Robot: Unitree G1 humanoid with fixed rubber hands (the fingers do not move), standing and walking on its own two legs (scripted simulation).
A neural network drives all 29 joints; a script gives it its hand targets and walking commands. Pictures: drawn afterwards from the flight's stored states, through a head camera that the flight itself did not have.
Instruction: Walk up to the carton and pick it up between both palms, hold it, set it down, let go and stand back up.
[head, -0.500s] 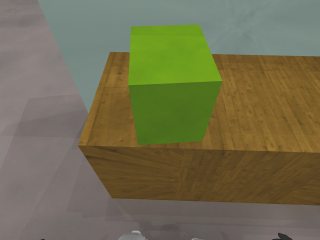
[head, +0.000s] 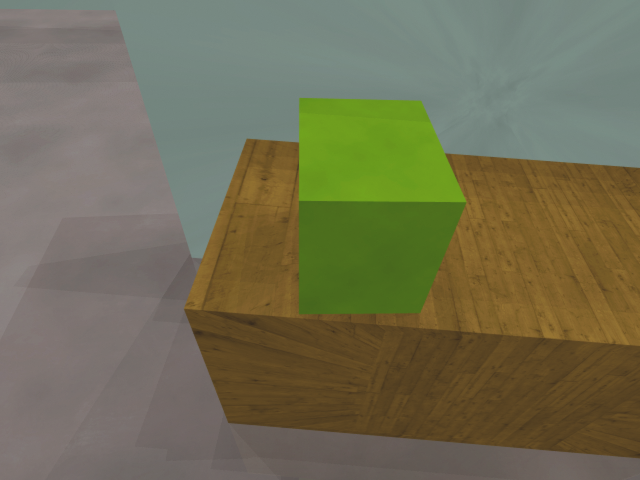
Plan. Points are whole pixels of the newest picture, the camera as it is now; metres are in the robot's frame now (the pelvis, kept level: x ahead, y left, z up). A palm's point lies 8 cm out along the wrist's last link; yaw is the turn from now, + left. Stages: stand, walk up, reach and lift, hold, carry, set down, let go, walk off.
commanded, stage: walk up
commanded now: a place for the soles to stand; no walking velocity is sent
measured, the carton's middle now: (360, 206) +0.59 -0.06 +0.00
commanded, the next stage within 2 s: none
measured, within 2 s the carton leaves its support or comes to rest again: neither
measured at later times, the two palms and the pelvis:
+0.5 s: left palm out of the picture +0.10 +0.31 -0.10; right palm out of the picture +0.12 -0.29 -0.09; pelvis +0.02 +0.00 +0.02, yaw +1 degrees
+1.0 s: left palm out of the picture +0.13 +0.20 -0.11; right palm out of the picture +0.07 -0.45 -0.10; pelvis +0.04 -0.10 -0.01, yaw -2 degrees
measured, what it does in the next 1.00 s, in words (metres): steps to the right: right foot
